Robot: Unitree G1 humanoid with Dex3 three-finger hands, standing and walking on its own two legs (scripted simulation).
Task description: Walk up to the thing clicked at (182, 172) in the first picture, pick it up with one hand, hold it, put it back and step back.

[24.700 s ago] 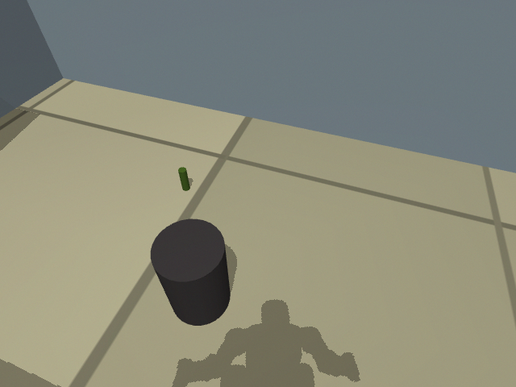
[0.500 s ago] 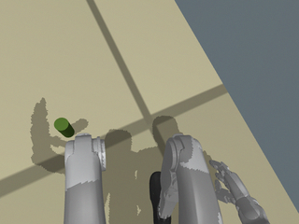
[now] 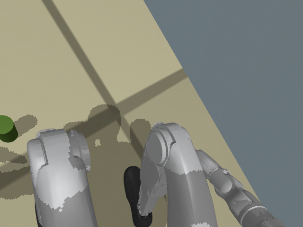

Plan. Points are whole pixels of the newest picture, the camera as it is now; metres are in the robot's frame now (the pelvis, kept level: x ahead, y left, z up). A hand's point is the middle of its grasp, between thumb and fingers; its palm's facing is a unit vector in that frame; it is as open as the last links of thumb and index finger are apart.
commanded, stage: close in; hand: left
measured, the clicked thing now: (5, 130) +0.35 +0.27 -0.21
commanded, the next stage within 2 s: close in 0.46 s
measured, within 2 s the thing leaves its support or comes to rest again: leaves its support in 1.62 s
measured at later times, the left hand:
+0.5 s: hand out of the picture +0.33 +0.28 -0.17, palm faces +0.24 -0.97 +0.05, open 17.4 cm
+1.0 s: hand (5, 127) +0.35 +0.27 -0.19, palm faces +0.24 -0.97 +0.02, open 9.9 cm
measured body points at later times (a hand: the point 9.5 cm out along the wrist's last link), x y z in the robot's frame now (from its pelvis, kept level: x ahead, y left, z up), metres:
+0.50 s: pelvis -0.02 +0.01 -0.01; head +0.16 +0.21 +0.35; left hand +0.32 +0.33 -0.17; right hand +0.18 -0.22 -0.02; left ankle +0.07 +0.13 -0.25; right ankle +0.12 -0.12 -0.24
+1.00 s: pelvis -0.02 +0.01 -0.01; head +0.18 +0.22 +0.33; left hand +0.33 +0.32 -0.19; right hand +0.19 -0.21 -0.02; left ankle +0.07 +0.13 -0.25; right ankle +0.12 -0.12 -0.24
